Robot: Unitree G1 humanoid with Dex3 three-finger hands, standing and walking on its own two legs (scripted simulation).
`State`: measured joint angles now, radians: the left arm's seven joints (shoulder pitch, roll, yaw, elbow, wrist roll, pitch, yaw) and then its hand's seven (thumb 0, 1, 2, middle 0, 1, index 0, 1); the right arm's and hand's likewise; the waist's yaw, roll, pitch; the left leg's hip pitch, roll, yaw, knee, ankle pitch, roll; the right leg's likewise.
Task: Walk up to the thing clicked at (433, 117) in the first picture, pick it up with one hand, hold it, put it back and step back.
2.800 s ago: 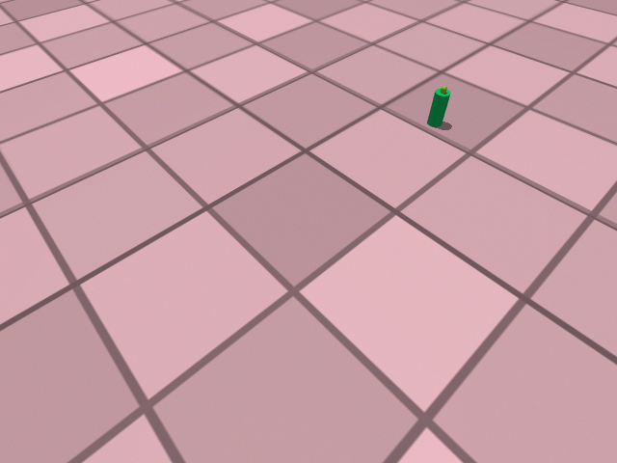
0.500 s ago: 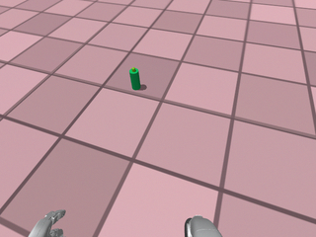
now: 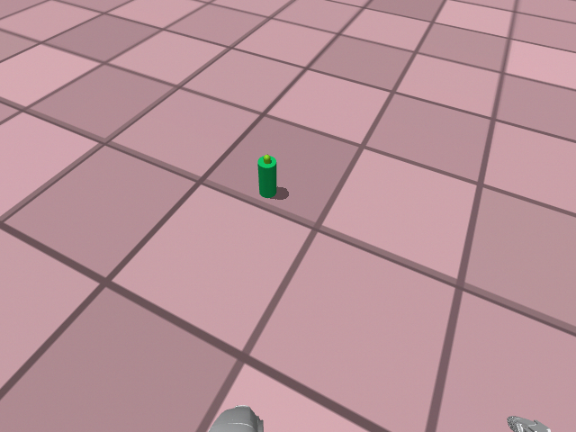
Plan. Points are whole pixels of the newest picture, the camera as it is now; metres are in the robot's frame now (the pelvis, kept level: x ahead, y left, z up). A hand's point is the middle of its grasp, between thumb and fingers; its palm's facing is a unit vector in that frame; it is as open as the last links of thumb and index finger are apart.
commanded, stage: walk up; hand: left
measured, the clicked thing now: (267, 174) +1.20 +0.18 -0.64
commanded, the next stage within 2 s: none
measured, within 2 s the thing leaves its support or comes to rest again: neither
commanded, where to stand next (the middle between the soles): +0.88 +0.00 m, yaw -1 degrees
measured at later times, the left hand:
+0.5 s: hand (185, 278) +0.37 +0.24 -0.11, palm faces -0.08 -0.91 -0.40, open 7.4 cm
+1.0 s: hand (174, 256) +0.44 +0.29 -0.15, palm faces +0.01 -0.93 -0.37, open 7.4 cm
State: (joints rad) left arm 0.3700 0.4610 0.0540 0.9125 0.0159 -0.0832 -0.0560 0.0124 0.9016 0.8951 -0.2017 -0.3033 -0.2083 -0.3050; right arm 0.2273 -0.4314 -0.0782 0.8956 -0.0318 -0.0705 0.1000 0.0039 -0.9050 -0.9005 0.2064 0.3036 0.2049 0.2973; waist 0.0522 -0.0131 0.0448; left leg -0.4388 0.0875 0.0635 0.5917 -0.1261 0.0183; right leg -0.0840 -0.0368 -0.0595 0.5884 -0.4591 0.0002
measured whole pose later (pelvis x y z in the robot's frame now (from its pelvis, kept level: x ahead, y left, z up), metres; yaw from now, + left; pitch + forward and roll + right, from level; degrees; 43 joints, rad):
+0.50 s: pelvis +0.23 -0.03 +0.00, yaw -1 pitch -3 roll +1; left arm 0.16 0.41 0.06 0.89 0.02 -0.08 -0.07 0.01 0.91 0.90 -0.20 -0.30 -0.20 -0.30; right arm 0.37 -0.42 -0.05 0.90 0.00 -0.05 0.05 0.01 -0.90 -0.90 0.21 0.30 0.21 0.30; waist -0.04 0.03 0.08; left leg -0.12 0.08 0.07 0.80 -0.48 0.02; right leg -0.41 -0.04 -0.08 0.64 -0.18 -0.04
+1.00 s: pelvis +0.43 +0.00 +0.00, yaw +1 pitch -3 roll -1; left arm 0.36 0.44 0.05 0.92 0.01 -0.05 -0.03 0.01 0.90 0.90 -0.20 -0.30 -0.21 -0.30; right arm 0.23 -0.41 -0.07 0.87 -0.02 -0.07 0.07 0.00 -0.91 -0.90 0.21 0.30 0.20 0.30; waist 0.03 -0.02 0.09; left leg -0.38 0.05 0.06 0.64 -0.20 0.02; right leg -0.22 -0.05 -0.05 0.93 -0.48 -0.03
